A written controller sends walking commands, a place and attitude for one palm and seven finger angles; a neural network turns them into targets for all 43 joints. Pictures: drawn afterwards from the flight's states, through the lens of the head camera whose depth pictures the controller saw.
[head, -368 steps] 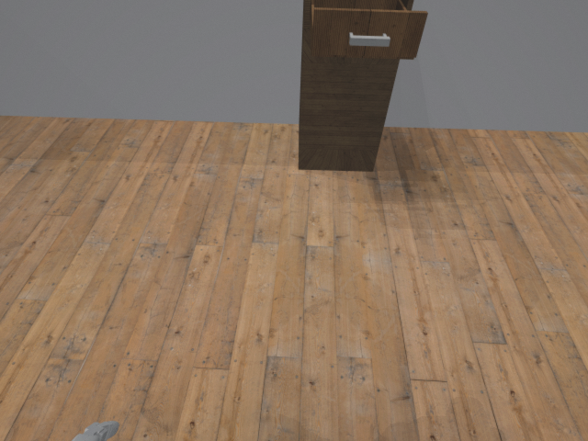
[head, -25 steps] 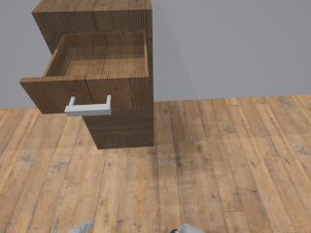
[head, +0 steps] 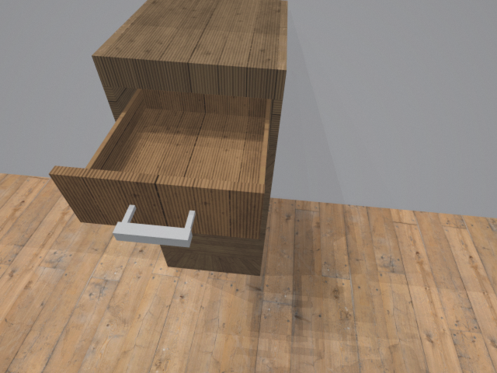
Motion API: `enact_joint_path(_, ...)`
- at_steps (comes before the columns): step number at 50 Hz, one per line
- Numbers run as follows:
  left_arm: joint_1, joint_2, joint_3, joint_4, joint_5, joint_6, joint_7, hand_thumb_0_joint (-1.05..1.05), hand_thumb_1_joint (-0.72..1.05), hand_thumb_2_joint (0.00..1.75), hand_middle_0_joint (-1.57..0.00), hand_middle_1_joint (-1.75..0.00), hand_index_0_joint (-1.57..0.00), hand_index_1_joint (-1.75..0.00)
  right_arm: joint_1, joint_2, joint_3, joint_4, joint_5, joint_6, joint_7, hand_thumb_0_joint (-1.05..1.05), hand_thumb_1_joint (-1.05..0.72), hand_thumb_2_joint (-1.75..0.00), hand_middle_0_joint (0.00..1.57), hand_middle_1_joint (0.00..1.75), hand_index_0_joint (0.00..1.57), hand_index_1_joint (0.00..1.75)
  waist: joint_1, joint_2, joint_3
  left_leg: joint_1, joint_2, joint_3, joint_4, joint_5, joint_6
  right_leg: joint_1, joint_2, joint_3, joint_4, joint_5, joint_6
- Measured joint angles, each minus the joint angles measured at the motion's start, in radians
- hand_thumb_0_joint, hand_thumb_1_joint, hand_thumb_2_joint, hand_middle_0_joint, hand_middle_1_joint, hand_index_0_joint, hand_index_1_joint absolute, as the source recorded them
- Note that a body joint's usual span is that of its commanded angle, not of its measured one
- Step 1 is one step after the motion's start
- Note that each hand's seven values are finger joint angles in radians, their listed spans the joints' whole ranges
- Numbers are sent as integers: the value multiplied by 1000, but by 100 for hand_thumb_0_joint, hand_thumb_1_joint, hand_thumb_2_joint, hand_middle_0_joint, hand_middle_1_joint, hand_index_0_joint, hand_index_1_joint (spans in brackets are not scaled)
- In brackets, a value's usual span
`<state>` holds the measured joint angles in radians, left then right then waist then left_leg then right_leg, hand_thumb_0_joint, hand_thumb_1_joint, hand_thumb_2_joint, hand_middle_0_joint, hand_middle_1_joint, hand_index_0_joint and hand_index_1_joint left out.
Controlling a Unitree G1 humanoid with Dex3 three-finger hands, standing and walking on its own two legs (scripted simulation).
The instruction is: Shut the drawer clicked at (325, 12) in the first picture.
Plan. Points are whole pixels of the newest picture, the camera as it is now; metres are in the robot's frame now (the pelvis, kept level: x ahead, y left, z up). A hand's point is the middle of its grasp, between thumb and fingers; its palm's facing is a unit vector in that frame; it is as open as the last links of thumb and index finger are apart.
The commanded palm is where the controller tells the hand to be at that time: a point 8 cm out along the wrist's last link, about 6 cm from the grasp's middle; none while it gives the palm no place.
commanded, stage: come to a stop and stand still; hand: left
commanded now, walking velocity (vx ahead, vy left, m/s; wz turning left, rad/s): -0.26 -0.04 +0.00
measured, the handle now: (157, 223) +0.33 +0.21 +0.04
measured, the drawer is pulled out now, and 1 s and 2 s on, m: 0.28 0.28 0.28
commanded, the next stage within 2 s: look again from close up in 1.36 s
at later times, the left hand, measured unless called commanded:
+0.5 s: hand out of the picture -0.01 +0.16 -0.16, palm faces +0.03 -0.96 -0.27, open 7.4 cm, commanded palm none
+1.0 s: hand out of the picture -0.07 +0.18 -0.18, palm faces +0.07 -0.98 -0.17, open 7.4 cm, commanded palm none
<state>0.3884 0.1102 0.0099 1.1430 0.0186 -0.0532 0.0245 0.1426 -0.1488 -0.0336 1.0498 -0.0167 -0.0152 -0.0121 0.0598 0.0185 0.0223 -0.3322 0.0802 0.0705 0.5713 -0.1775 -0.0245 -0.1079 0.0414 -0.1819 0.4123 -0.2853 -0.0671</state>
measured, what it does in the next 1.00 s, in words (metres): steps on the spot: right foot, then left foot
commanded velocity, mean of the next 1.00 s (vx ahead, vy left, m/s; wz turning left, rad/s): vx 0.01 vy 0.03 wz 0.00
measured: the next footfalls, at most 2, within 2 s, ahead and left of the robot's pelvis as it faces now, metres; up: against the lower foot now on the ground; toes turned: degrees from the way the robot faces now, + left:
right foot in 0.38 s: +0.00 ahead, -0.13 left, +0.00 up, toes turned -6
left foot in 0.82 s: -0.02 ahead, +0.12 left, +0.00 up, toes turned +3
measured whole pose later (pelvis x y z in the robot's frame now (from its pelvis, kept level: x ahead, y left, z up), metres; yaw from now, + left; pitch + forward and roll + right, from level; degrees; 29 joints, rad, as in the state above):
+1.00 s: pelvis -0.05 +0.02 +0.01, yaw -1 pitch -2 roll +0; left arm 0.31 0.16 0.01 1.15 0.02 0.01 0.03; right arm 0.26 -0.14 -0.01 1.13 -0.01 0.00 -0.04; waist 0.04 -0.03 0.01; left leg -0.13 0.01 0.07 0.42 -0.27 0.02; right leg -0.17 -0.07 -0.07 0.43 -0.22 0.03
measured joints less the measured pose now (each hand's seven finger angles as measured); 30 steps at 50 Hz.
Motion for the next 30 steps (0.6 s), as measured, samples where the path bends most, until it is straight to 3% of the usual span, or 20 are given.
enact_joint_path(5,6,-6,-12,19,-8,40,22,0,91,90,-20,-29,-20,-30,-24,49,27,15,9,-7,-21,1,-92,-90,20,30,20,30,14,-58,26,77,-40,41,-64,-35,43,3,-46,35,72,-34,37)
enact_joint_path(9,-27,-3,-8,-11,-7,70,17,0,91,90,-21,-29,-20,-30,-39,62,19,1,18,3,-38,0,-92,-90,20,30,20,30,2,-68,46,84,-59,72,-94,-15,55,-59,-73,83,177,-109,75)
enact_joint_path(15,-113,39,26,-86,2,86,19,0,91,90,-21,-29,-20,-30,-52,17,-12,-14,4,26,-40,-2,-93,-90,20,30,21,30,-29,-31,74,30,-44,74,-98,31,47,-193,-86,141,374,-208,83)
enact_joint_path(19,-122,74,38,-112,9,66,21,0,91,90,-20,-29,-20,-30,-16,-16,-25,4,2,49,-22,-1,-92,-90,20,30,21,30,-37,-14,40,-14,-23,62,-47,27,19,-143,-95,138,207,-83,76)
enact_joint_path(23,-107,74,25,-99,11,67,16,0,91,90,-20,-29,-20,-30,54,-38,-29,33,-1,79,-2,0,-92,-90,20,30,20,30,-47,3,-13,-22,-28,-1,43,-149,11,-107,-70,114,149,-32,34)
enact_joint_path(30,-100,35,12,-92,5,50,1,0,91,90,-20,-29,-20,-30,150,-56,-25,59,-6,64,8,1,-92,-90,20,30,20,30,-47,-7,-36,5,-43,-34,192,-151,5,-70,-57,106,9,53,20)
